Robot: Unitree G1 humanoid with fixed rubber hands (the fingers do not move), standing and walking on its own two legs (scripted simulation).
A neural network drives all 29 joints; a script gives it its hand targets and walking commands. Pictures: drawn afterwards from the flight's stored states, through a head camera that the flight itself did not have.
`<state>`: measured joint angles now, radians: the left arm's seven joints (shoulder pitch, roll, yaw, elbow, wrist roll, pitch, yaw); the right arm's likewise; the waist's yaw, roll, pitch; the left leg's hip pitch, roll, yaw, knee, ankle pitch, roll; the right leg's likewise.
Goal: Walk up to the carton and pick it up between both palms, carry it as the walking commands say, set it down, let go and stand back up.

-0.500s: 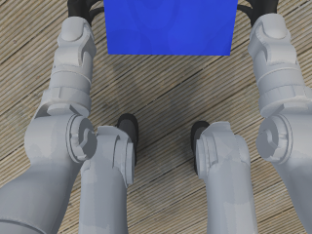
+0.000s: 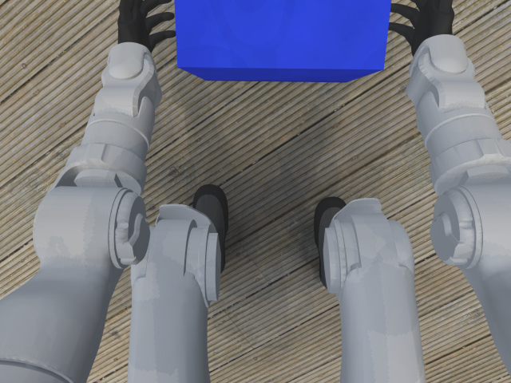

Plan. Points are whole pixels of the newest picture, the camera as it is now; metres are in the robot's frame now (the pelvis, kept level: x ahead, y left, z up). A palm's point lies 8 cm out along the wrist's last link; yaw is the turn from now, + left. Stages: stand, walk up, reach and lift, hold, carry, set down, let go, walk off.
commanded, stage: set down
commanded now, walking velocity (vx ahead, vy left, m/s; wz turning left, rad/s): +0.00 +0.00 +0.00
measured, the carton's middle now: (278, 27) +0.54 -0.02 -0.30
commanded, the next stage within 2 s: let go in 1.52 s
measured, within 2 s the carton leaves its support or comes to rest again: neither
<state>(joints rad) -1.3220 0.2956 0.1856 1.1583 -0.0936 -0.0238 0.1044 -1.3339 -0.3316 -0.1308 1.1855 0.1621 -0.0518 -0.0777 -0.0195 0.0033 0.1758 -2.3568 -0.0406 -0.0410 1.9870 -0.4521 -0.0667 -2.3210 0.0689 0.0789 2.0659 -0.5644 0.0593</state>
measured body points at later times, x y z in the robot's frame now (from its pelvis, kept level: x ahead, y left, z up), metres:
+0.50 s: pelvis -0.01 +0.00 +0.01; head +0.36 -0.02 +0.26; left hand +0.55 +0.18 -0.16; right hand +0.54 -0.22 -0.15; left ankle +0.13 +0.13 -0.37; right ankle +0.10 -0.13 -0.37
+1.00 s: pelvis +0.02 +0.00 +0.09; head +0.33 -0.02 +0.42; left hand +0.54 +0.22 -0.02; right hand +0.54 -0.25 +0.00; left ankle +0.13 +0.13 -0.37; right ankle +0.10 -0.13 -0.37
